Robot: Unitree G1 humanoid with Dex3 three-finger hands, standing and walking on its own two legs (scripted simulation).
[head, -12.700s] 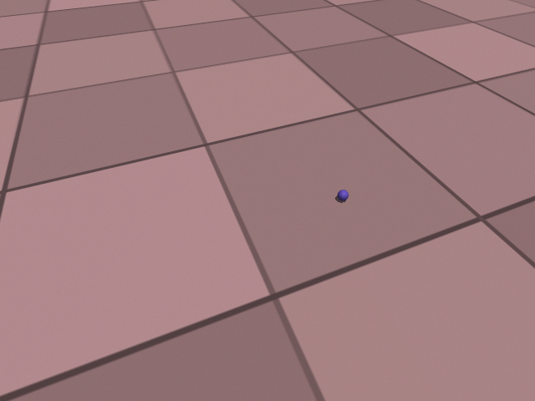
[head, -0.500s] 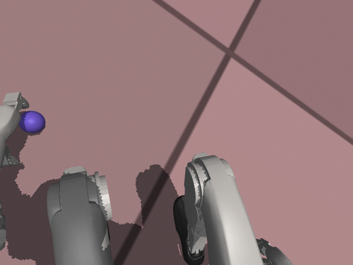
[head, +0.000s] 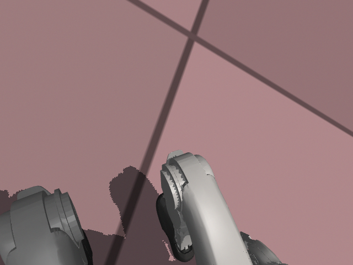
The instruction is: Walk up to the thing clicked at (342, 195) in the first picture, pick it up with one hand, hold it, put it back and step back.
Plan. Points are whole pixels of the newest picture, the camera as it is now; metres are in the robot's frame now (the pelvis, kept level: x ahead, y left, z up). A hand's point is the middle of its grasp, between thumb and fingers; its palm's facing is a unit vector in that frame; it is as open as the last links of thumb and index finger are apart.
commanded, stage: rest palm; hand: left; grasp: from above
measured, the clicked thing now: out of the picture +0.42 +0.34 -0.27
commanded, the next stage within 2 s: close in 0.94 s
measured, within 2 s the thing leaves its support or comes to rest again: neither
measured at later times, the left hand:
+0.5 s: hand out of the picture +0.40 +0.33 -0.24, palm faces -0.41 -0.15 -0.90, open 14.1 cm
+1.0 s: hand out of the picture +0.41 +0.34 -0.25, palm faces -0.46 -0.19 -0.87, open 14.1 cm
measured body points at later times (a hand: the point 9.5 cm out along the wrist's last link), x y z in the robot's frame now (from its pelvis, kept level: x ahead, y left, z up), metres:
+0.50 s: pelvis -0.01 +0.00 +0.00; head +0.24 +0.14 +0.35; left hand +0.42 +0.33 -0.19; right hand +0.08 -0.27 -0.06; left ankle +0.06 +0.14 -0.27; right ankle +0.10 -0.12 -0.27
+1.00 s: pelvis +0.00 +0.00 +0.00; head +0.27 +0.12 +0.33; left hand +0.43 +0.35 -0.21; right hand +0.06 -0.24 -0.07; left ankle +0.06 +0.14 -0.27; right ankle +0.10 -0.12 -0.27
